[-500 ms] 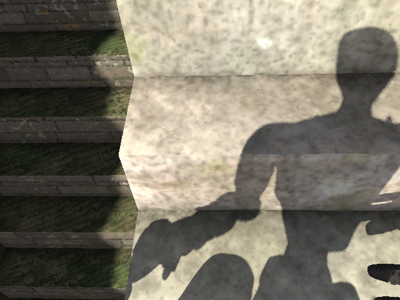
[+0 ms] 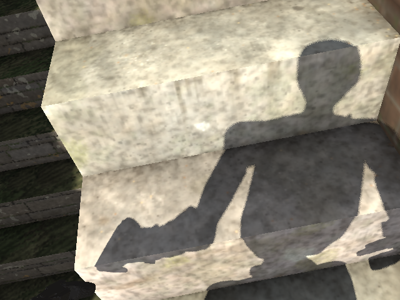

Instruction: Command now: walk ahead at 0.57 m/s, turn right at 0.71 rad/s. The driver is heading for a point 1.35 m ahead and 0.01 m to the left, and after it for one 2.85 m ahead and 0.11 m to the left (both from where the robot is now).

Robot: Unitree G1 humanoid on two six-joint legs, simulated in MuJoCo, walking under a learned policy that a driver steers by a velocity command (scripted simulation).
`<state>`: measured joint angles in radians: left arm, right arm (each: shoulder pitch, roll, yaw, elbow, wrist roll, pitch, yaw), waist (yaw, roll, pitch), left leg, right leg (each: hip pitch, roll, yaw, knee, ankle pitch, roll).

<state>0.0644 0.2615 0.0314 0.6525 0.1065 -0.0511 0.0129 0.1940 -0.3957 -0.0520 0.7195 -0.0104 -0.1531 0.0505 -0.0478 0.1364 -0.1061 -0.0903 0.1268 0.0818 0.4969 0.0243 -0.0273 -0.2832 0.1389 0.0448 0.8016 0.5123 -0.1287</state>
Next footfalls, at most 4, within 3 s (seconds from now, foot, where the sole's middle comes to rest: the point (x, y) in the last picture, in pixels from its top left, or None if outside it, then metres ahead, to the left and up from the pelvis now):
none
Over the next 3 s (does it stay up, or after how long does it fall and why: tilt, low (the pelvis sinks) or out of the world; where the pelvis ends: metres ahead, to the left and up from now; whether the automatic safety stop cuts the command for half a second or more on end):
falls after 0.56 s (tilt)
